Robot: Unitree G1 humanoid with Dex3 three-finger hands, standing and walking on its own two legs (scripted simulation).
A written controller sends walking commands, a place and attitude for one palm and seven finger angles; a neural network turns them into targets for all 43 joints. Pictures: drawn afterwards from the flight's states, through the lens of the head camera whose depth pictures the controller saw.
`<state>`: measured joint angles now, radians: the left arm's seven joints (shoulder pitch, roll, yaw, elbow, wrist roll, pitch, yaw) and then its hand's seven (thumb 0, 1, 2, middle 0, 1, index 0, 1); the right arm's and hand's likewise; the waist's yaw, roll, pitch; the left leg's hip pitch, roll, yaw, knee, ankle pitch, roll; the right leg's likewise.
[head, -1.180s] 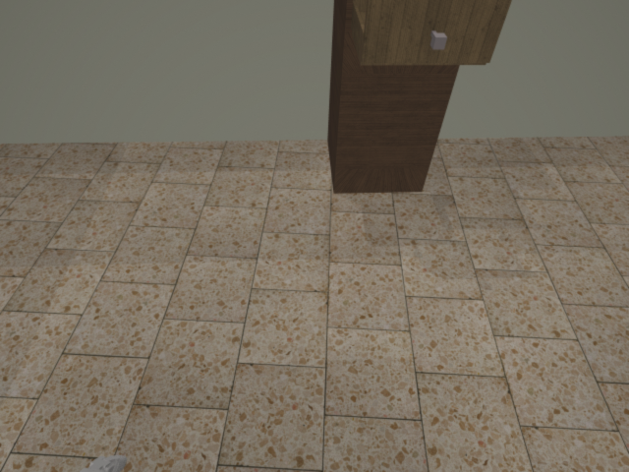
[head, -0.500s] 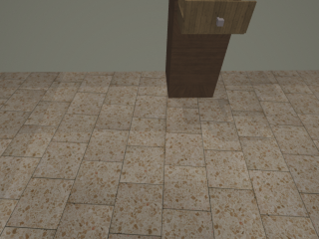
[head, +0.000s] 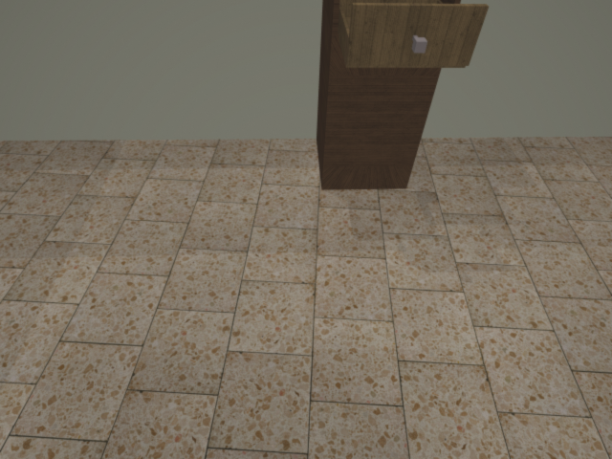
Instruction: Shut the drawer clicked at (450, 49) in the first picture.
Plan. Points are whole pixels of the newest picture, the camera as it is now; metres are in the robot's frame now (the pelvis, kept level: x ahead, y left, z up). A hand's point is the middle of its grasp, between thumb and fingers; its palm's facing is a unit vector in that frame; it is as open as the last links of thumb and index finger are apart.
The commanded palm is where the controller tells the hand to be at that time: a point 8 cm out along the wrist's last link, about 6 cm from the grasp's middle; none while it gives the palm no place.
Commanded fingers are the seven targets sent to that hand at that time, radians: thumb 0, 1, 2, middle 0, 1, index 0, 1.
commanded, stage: look at it before walking up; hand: left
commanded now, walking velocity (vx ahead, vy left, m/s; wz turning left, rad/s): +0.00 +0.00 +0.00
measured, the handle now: (417, 42) +1.19 -0.26 +0.06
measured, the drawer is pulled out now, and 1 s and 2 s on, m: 0.26 0.26 0.26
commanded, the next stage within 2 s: walk to a spot facing it in 0.26 s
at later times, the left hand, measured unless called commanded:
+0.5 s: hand out of the picture +0.07 +0.24 -0.16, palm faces -0.04 -0.94 -0.34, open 7.3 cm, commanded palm none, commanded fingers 0.00 0.90 0.90 -0.20 -0.30 -0.20 -0.30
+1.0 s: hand out of the picture +0.05 +0.16 -0.16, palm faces -0.19 -0.96 -0.22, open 7.3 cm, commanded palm none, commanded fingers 0.00 0.90 0.90 -0.20 -0.30 -0.20 -0.30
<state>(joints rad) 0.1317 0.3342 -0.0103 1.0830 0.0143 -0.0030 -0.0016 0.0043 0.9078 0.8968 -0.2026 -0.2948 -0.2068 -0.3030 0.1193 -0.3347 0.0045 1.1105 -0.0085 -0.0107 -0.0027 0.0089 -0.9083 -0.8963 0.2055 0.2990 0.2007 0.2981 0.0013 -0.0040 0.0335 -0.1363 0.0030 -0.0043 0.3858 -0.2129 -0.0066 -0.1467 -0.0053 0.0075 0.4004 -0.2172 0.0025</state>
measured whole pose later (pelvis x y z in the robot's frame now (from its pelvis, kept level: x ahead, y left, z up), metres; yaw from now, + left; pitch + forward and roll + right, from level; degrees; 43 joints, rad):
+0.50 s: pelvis +0.00 +0.00 +0.00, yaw -2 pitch -2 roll +0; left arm 0.16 0.33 0.00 1.07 0.02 0.02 0.01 0.00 0.91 0.90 -0.20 -0.29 -0.21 -0.30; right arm 0.11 -0.33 0.00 1.09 -0.01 0.00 -0.02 0.01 -0.91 -0.90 0.20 0.30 0.20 0.30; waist 0.02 0.00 0.04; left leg -0.15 0.02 0.02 0.41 -0.23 -0.01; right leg -0.17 0.01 0.03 0.42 -0.22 0.00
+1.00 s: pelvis +0.01 -0.02 +0.00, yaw -15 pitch +1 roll +1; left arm 0.36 0.18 0.03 0.96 0.03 -0.01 -0.01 0.00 0.91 0.90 -0.20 -0.29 -0.21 -0.30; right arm 0.17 -0.24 -0.06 0.95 -0.02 0.02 0.01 0.01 -0.91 -0.90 0.20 0.30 0.20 0.30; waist 0.04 0.01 0.03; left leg -0.48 0.07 0.03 0.99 -0.32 -0.06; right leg -0.23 0.07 0.09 0.42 -0.22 -0.07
